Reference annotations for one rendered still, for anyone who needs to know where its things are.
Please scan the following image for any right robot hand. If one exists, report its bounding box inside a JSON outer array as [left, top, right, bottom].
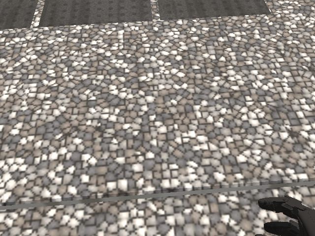
[[255, 195, 315, 236]]

